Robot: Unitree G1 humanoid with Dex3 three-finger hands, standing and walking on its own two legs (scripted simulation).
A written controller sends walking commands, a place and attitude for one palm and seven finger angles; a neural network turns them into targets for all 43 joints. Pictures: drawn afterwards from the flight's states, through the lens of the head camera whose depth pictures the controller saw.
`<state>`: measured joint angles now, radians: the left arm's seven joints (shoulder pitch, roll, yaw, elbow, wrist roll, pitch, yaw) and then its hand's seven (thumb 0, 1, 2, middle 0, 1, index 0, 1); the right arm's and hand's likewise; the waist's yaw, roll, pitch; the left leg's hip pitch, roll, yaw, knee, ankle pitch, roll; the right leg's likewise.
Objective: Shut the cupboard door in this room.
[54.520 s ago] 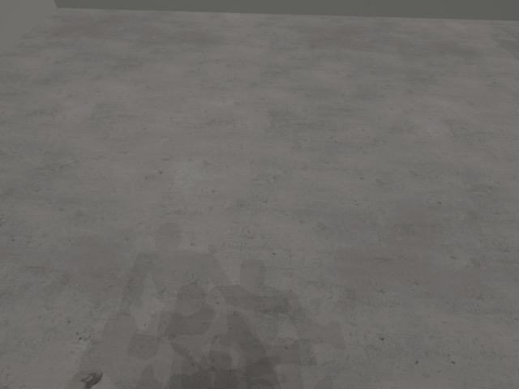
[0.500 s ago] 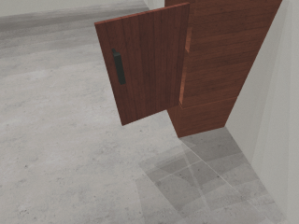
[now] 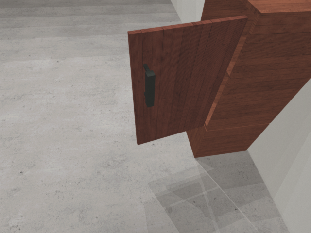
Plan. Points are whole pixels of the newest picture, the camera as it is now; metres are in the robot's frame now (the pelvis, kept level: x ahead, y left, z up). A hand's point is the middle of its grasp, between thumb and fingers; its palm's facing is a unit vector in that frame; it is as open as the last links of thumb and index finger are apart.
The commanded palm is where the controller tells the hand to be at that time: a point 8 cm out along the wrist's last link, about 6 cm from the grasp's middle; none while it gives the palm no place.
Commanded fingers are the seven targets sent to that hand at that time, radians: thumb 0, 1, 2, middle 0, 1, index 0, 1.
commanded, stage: take the last steps up to it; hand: left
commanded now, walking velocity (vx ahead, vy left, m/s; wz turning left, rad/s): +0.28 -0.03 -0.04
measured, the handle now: (147, 85) +0.54 +0.08 +0.04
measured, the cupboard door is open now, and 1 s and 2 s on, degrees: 100 100 100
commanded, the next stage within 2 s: come to a stop and stand still in 0.26 s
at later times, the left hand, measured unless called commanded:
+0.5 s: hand (123, 182) +0.28 +0.13 -0.16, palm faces -0.01 -0.97 -0.23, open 7.3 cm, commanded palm none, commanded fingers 0.00 0.90 0.90 -0.20 -0.30 -0.20 -0.30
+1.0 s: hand (97, 204) +0.21 +0.20 -0.17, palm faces +0.10 -0.98 -0.19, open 7.3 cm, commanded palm none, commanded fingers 0.00 0.90 0.90 -0.20 -0.30 -0.20 -0.30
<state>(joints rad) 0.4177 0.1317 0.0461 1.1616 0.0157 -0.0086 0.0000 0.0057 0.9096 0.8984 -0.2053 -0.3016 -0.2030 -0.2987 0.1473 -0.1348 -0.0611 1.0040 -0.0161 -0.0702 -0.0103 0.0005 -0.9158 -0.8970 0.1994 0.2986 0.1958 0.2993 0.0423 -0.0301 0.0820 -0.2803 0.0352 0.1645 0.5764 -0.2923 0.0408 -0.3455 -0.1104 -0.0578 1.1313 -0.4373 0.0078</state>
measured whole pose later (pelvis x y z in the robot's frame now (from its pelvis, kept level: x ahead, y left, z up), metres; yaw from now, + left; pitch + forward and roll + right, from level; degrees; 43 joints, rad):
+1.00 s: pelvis +0.19 +0.01 +0.01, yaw +0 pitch +0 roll -1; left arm 0.24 0.21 0.06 1.04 0.01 0.05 0.02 0.00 0.91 0.90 -0.20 -0.30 -0.20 -0.30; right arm 0.17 -0.14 -0.03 1.01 -0.02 0.01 -0.04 0.00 -0.92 -0.90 0.20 0.30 0.20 0.30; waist 0.03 -0.03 0.05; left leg -0.20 0.01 0.04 0.45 -0.24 0.03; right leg -0.41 0.00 0.00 0.92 -0.41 0.04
